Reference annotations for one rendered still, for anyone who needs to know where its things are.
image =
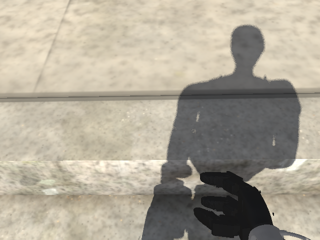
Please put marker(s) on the robot right hand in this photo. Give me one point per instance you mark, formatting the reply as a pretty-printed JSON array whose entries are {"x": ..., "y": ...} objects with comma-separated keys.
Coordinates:
[{"x": 249, "y": 212}]

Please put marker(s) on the right robot forearm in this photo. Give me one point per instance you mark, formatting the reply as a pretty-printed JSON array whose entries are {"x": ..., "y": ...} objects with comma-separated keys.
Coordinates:
[{"x": 265, "y": 232}]

